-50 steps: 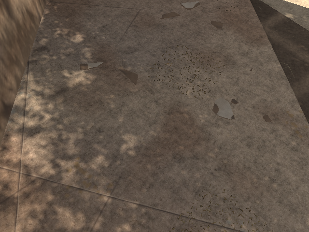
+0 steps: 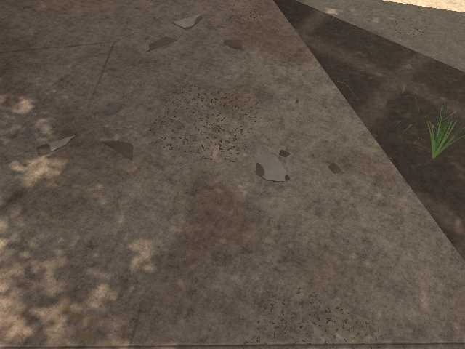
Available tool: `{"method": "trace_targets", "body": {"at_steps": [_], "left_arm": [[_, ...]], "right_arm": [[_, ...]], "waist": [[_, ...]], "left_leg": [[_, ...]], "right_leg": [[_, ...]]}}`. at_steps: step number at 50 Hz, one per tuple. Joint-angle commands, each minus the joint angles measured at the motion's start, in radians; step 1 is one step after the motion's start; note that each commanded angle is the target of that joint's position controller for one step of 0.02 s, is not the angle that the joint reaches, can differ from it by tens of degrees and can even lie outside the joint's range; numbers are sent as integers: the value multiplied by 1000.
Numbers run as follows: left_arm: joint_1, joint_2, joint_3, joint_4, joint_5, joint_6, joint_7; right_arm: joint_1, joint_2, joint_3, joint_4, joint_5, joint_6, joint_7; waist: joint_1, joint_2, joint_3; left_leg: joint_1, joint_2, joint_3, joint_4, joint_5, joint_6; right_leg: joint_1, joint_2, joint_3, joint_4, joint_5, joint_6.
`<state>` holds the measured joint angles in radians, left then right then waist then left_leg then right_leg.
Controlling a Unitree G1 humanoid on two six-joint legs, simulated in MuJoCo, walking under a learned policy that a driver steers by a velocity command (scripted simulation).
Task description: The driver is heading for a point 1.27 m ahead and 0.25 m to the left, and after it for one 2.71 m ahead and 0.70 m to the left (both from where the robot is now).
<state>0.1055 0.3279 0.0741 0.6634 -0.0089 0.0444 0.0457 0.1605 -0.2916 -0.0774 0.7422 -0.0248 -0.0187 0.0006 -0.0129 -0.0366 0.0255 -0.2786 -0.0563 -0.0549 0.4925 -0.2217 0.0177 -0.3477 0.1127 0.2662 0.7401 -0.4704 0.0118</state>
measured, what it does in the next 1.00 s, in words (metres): steps on the spot, turning left: right foot, then left foot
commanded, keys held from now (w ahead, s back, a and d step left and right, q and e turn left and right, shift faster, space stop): shift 0.40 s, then q+shift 0.44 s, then shift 0.08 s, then w+shift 0.08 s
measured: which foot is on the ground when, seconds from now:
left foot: down 0.00-0.50, up 0.52-0.72, down 0.74-1.00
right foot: up 0.00-0.24, down 0.26-0.74, up 0.76-1.00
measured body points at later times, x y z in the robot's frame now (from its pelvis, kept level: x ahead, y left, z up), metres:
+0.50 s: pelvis +0.00 -0.03 +0.00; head +0.01 -0.03 +0.45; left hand +0.12 +0.24 -0.11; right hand +0.12 -0.30 -0.12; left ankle +0.02 +0.11 -0.73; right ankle -0.03 -0.15 -0.74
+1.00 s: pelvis +0.01 +0.04 +0.01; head +0.03 +0.09 +0.46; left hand +0.07 +0.37 -0.10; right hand +0.23 -0.18 -0.07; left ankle +0.00 +0.11 -0.74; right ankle +0.08 -0.12 -0.65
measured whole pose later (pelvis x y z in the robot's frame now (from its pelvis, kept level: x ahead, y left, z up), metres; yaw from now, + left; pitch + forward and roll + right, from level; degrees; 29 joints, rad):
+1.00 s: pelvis +0.01 +0.04 +0.01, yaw +21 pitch +2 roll -3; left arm 0.11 0.33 0.08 0.73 0.00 0.00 0.03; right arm 0.22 -0.30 -0.05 0.66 0.02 0.00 -0.02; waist -0.02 -0.03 0.05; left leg -0.26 -0.07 -0.09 0.43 -0.19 0.09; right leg -0.54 -0.01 0.06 1.04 -0.29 0.07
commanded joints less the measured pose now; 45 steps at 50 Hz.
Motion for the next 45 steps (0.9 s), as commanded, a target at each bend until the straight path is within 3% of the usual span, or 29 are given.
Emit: {"method": "trace_targets", "body": {"at_steps": [1,3,5,8,10,12,13,14,15,16,17,21,22,24,25,27,28,30,33,35,36,37,38,39,40,41,42,43,45], "left_arm": [[82,184,57,-29,1,-11,12],[79,126,43,-9,3,-1,14],[60,72,20,-8,-3,-3,4],[17,30,-3,-11,-3,-13,-4],[42,49,2,11,-10,-16,-7],[93,64,6,45,0,-18,-8],[94,105,11,40,9,-18,-3],[101,166,22,38,14,-15,3],[87,124,15,56,14,-17,-8],[64,69,0,47,16,-23,-18],[65,51,-6,57,22,-30,-20],[96,60,-11,87,20,-53,-17],[107,89,0,86,17,-51,-11],[149,154,26,91,10,-38,8],[159,157,30,90,14,-31,14],[122,132,25,60,27,-27,25],[100,119,21,47,31,-30,28],[20,125,28,30,14,-41,24],[-16,144,40,23,7,-35,17],[-2,149,44,28,-4,-29,11],[-8,141,43,29,-16,-29,7],[43,109,37,45,-16,-35,-1],[52,64,21,20,23,-40,-10],[-47,25,6,-56,41,-47,-7],[-62,80,18,-49,23,-50,-5],[-71,90,22,-51,8,-54,-3],[-58,100,29,-30,13,-56,5],[-44,120,36,-19,18,-53,12],[-3,106,37,3,12,-50,2]], "right_arm": [[-76,-133,-18,-85,2,-30,-3],[-86,-106,-3,-73,25,-27,-11],[-62,-85,10,-53,20,-20,-19],[-16,-114,5,-31,18,-4,-25],[7,-135,3,-18,26,6,-24],[28,-129,8,1,43,5,-18],[49,-120,14,7,37,-7,-13],[63,-103,20,-2,13,-24,-2],[49,-65,28,3,7,-31,0],[4,-76,28,9,2,-30,-2],[-16,-75,26,12,6,-26,-5],[6,-82,24,40,21,-3,-15],[-16,-105,18,35,32,0,-15],[-52,-134,5,10,50,6,-14],[-52,-128,4,-1,51,14,-10],[-43,-115,-2,-19,54,28,-1],[-41,-119,-9,-27,57,35,4],[-11,-98,-9,-30,56,55,5],[-9,-94,-4,-55,54,62,28],[21,-114,-16,-69,60,65,45],[72,-118,-25,-61,60,67,47],[133,-153,-47,-49,53,67,33],[168,-287,-84,-73,52,61,9],[179,-360,-84,-104,3,32,20],[158,-301,-70,-119,-4,5,32],[121,-270,-62,-121,12,-9,26],[71,-245,-58,-127,37,-7,15],[20,-216,-46,-139,51,2,0],[16,-184,-29,-158,37,16,-22]], "waist": [[51,159,-38],[41,148,-28],[28,173,-35],[-14,217,-69],[-15,220,-81],[10,201,-75],[0,150,-90],[-35,15,-121],[-35,-75,-130],[-14,-45,-96],[-8,-36,-80],[-8,-42,-26],[9,-42,-3],[34,-76,19],[38,-103,22],[44,-176,11],[37,-131,18],[2,-78,23],[13,-94,-32],[9,-94,-71],[-18,-74,-89],[-33,14,-113],[-31,281,-87],[-36,378,-173],[-56,198,-196],[-30,158,-133],[-6,92,-95],[14,103,-86],[20,134,-121]], "left_leg": [[66,360,-402,-211,190,231],[84,289,-299,-200,145,186],[109,237,-212,-195,192,178],[152,222,-172,-160,259,176],[163,232,-188,-134,289,178],[120,217,-176,-119,314,137],[68,207,-161,-106,292,88],[31,140,-83,-57,220,41],[85,79,-7,-63,76,-11],[106,74,-2,-51,70,-39],[116,74,-1,-45,92,-43],[103,82,-19,-40,159,-29],[46,68,-18,-11,162,-23],[-72,39,-8,86,128,-21],[-122,35,9,150,53,-24],[-230,56,26,431,-343,-36],[-280,87,7,551,-405,-46],[-288,140,14,519,-329,-67],[-160,134,91,359,-196,-71],[-82,98,145,229,-115,-51],[0,68,170,125,-28,-28],[128,35,123,14,77,13],[288,224,-238,-85,507,128],[295,432,-652,-152,602,352],[310,431,-602,-174,457,362],[263,374,-511,-172,354,309],[231,315,-439,-169,263,248],[203,291,-376,-162,260,210],[159,249,-301,-160,347,197]], "right_leg": [[-120,-39,-29,355,-103,40],[-126,-52,-35,361,-18,67],[-90,-70,-99,242,21,86],[18,-108,-195,-20,4,90],[89,-97,-225,-184,90,77],[218,-98,-228,-414,309,38],[297,-155,-163,-405,429,5],[338,-232,-98,-324,632,-41],[248,-236,-90,-322,502,-92],[203,-220,-86,-346,405,-93],[178,-209,-93,-357,359,-77],[154,-178,-131,-352,358,-42],[176,-175,-139,-344,350,-44],[208,-242,-94,-355,378,-92],[215,-304,-59,-368,435,-135],[226,-469,40,-401,619,-251],[228,-511,42,-409,700,-285],[231,-464,-76,-395,695,-238],[227,-406,-222,-347,730,-189],[246,-405,-271,-274,710,-164],[219,-392,-310,-196,668,-132],[144,-339,-372,-27,562,-75],[-148,-215,-417,268,82,31],[-332,-53,-245,486,-266,59],[-354,-88,-144,564,-231,41],[-365,-104,-137,548,-137,18],[-364,-130,-133,489,-43,14],[-339,-148,-136,433,28,20],[-245,-130,-165,437,111,43]]}}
